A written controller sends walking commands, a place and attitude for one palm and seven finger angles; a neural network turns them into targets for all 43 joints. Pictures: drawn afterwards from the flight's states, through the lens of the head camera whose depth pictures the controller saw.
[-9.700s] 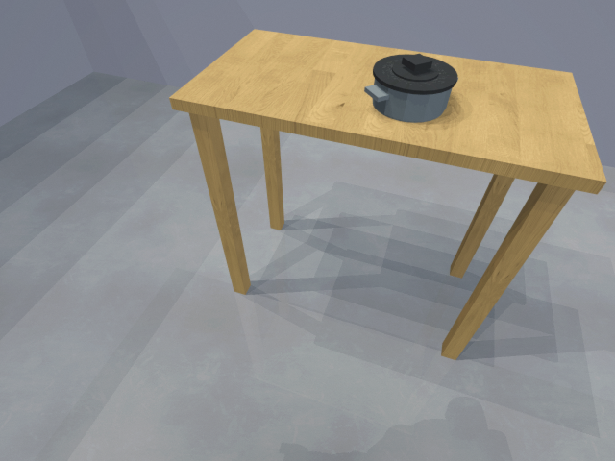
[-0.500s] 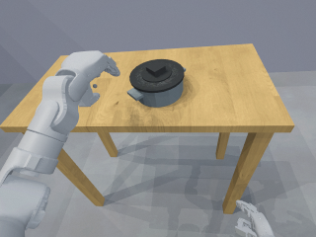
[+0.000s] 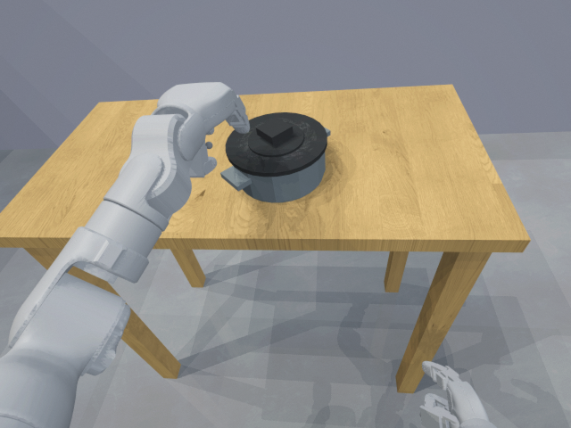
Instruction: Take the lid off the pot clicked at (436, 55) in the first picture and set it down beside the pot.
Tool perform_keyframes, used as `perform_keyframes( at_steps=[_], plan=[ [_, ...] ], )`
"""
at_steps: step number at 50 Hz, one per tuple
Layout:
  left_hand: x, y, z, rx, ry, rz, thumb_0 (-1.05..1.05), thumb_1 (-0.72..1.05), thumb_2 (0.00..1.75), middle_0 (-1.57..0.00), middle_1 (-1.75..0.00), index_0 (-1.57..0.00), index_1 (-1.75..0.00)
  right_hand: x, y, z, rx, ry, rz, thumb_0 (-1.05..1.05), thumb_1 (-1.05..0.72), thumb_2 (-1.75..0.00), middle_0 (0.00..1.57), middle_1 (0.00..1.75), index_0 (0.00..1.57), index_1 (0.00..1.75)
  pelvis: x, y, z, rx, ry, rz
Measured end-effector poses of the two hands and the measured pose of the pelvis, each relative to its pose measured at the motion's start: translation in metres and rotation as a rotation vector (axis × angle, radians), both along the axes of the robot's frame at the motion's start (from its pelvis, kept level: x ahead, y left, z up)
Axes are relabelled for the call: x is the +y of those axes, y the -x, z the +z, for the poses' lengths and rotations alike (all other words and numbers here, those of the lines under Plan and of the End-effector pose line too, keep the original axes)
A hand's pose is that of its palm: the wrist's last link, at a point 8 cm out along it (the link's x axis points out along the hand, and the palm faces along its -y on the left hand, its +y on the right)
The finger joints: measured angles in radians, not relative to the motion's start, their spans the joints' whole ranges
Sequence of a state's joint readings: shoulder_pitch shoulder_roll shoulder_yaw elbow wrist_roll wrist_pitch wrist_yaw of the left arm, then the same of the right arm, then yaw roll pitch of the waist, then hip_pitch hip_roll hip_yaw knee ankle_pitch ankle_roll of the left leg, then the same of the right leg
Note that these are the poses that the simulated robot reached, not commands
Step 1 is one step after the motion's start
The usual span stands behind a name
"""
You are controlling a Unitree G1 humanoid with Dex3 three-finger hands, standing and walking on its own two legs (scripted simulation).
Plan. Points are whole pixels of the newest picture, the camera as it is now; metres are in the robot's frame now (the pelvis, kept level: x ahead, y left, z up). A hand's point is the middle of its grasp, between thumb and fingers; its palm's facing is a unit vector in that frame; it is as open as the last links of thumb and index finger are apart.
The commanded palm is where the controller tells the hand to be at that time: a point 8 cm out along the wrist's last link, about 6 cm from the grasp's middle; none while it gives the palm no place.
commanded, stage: move the open hand above the knob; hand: left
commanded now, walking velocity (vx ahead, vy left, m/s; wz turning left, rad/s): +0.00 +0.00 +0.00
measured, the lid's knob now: (274, 130) +0.55 +0.05 +0.15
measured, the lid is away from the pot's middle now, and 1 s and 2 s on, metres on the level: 0.00 0.00 0.00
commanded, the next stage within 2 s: lower the open fingers around the knob in 1.26 s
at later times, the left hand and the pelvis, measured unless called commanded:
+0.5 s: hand (259, 107) +0.49 +0.06 +0.23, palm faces -0.22 -0.03 -0.98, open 10.0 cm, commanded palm +0.49 +0.06 +0.28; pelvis +0.01 +0.01 +0.00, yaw -2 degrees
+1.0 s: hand (267, 99) +0.52 +0.05 +0.22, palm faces -0.25 -0.04 -0.97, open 10.0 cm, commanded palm +0.50 +0.06 +0.28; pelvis +0.02 +0.01 +0.00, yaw -3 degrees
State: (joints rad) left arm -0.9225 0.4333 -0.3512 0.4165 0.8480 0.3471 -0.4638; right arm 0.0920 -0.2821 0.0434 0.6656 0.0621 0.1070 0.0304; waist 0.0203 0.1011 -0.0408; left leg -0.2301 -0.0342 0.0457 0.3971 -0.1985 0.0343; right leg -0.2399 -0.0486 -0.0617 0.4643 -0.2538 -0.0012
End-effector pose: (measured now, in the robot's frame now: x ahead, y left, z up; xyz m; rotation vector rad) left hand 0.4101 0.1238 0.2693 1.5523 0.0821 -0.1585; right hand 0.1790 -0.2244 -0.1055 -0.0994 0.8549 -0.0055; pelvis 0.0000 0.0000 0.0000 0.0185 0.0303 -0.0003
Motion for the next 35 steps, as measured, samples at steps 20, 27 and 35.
perform_keyframes(
  at_steps=[20,27,35],
  plan=[
    [-0.054,-0.058,0.016,0.048,0.003,-0.026,0.0,-0.38,1.67,-0.88,-0.09,-0.88,-0.08,-0.012,0.067,-0.023,0.177,0.031,-0.123,0.01,-0.91,-0.9,0.2,0.3,0.2,0.3,0.007,-0.009,0.001,0.048,-0.004,-0.025],
    [-0.064,-0.074,0.014,0.073,0.022,0.01,0.0,-0.38,1.67,-0.88,-0.09,-0.88,-0.08,-0.014,0.096,-0.028,0.247,0.041,-0.17,0.01,-0.91,-0.9,0.2,0.3,0.2,0.3,0.008,-0.01,0.002,0.069,-0.005,-0.038],
    [-0.077,-0.092,0.016,0.081,0.024,0.013,0.0,-0.38,1.67,-0.88,-0.09,-0.88,-0.08,-0.019,0.126,-0.03,0.304,0.068,-0.231,0.01,-0.91,-0.9,0.2,0.3,0.2,0.3,0.009,-0.013,0.002,0.104,-0.005,-0.05]
  ],
)
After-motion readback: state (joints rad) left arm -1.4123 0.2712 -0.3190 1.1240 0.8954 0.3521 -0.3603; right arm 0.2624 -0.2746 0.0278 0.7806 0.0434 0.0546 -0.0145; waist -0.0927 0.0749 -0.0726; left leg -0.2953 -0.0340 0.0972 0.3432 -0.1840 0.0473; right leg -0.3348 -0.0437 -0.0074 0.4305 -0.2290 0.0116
